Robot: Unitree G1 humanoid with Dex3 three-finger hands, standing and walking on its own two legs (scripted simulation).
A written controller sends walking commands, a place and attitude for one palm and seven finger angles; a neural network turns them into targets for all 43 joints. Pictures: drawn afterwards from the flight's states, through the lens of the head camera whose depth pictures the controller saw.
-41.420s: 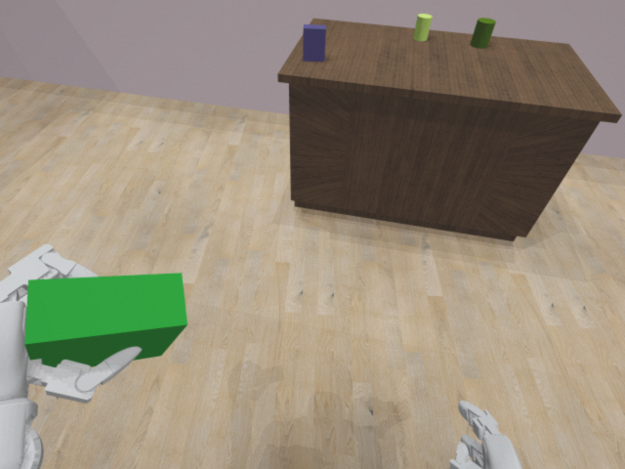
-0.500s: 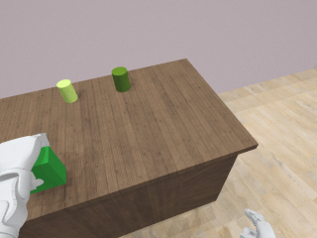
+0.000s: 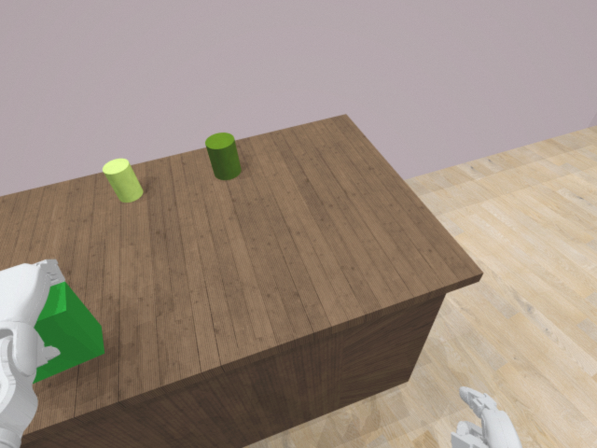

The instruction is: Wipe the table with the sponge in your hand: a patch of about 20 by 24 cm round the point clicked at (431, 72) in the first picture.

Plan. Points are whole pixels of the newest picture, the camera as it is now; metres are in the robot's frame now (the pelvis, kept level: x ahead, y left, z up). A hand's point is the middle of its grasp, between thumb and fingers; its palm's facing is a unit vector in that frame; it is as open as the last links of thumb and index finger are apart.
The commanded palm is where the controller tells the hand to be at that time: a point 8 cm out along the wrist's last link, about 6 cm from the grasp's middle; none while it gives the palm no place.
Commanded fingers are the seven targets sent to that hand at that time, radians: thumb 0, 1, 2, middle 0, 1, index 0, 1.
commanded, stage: move the sponge above the wiping area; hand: left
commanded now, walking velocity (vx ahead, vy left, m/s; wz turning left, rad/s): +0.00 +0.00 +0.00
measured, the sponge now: (42, 345) +0.21 +0.40 +0.02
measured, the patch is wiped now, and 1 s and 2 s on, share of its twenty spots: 0.00 0.00 0.00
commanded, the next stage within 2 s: lower the sponge onto the table in 1.10 s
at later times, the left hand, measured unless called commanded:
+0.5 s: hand (25, 351) +0.19 +0.39 +0.05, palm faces -0.14 -0.09 -0.99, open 9.4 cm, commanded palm +0.18 +0.36 +0.11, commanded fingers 0.00 0.10 1.30 -1.20 -1.60 -1.20 -1.60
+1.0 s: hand (56, 353) +0.20 +0.37 +0.03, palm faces -0.24 -0.12 -0.96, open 9.4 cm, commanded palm +0.19 +0.36 +0.11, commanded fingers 0.00 0.10 1.30 -1.20 -1.60 -1.20 -1.60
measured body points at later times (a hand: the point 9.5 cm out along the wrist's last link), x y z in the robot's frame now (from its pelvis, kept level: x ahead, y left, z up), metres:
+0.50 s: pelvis -0.01 +0.01 +0.00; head -0.02 -0.03 +0.45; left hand +0.19 +0.39 +0.10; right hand +0.19 -0.22 -0.11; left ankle +0.00 +0.09 -0.74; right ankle -0.01 -0.10 -0.74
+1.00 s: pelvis -0.02 +0.01 +0.00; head -0.02 -0.02 +0.45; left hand +0.21 +0.37 +0.08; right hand +0.17 -0.23 -0.11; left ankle +0.00 +0.09 -0.74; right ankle -0.01 -0.10 -0.74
